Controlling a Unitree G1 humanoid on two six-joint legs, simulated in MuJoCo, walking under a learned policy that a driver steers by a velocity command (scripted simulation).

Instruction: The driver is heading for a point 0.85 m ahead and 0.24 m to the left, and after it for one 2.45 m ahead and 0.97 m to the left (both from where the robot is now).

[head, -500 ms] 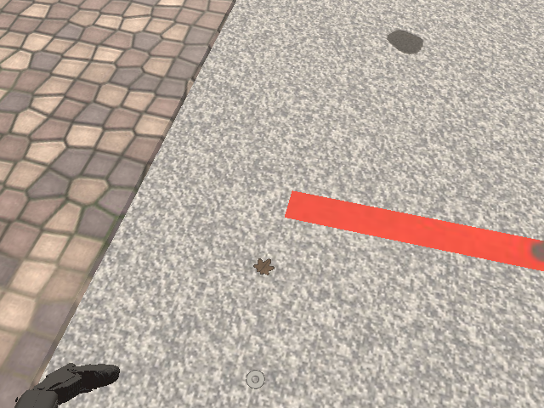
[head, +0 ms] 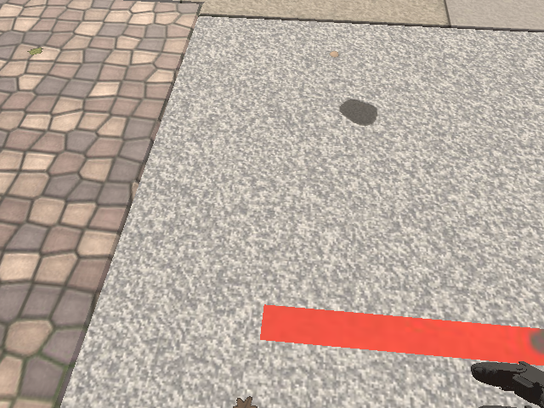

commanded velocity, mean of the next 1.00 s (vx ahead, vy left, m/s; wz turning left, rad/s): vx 0.50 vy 0.00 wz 0.33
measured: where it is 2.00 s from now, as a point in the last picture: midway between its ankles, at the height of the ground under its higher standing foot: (241, 303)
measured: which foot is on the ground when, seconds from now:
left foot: down 0.00-0.44, up 0.46-0.92, down 0.94-1.00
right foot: up 0.00-0.42, down 0.44-0.96, up 0.98-1.00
